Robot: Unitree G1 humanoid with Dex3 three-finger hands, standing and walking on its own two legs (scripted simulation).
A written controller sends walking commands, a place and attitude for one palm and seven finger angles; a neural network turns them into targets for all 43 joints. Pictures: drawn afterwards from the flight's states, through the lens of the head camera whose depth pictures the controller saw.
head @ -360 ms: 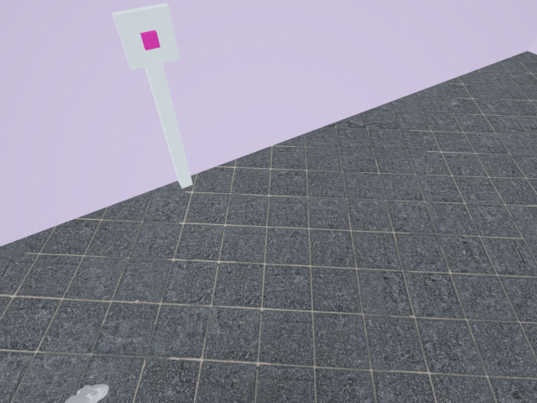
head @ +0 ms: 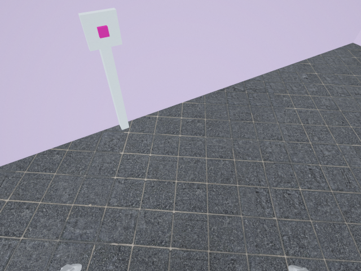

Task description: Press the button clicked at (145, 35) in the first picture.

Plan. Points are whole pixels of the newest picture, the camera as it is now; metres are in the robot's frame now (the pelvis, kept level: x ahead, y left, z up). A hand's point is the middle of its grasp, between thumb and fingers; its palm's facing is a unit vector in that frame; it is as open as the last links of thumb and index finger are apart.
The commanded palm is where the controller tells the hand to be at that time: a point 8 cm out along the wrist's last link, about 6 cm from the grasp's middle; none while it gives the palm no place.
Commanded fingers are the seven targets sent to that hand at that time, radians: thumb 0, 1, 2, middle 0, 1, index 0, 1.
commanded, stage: stand and wait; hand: left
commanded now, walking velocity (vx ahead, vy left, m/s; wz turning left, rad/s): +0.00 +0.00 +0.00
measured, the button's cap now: (103, 31) +1.18 +0.48 -0.01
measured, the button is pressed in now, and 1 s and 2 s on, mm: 0 0 0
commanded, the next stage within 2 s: look at it before walking up in 0.60 s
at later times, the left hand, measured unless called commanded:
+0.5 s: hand out of the picture +0.05 +0.24 -0.15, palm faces -0.02 -0.94 -0.34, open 7.3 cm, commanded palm none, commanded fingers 0.00 0.90 0.90 -0.20 -0.30 -0.20 -0.30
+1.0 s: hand out of the picture +0.03 +0.24 -0.15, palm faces -0.02 -0.95 -0.33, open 7.3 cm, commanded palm none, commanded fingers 0.00 0.90 0.90 -0.20 -0.30 -0.20 -0.30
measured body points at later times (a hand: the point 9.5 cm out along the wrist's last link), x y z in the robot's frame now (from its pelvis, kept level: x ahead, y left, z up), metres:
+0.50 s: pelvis -0.02 -0.01 +0.00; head -0.02 -0.01 +0.45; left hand +0.05 +0.29 -0.13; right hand +0.05 -0.30 -0.13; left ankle -0.03 +0.12 -0.74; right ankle -0.03 -0.12 -0.74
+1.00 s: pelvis -0.03 +0.00 +0.01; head -0.03 +0.00 +0.46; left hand +0.03 +0.29 -0.13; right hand +0.04 -0.30 -0.13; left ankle -0.03 +0.12 -0.74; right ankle -0.03 -0.12 -0.74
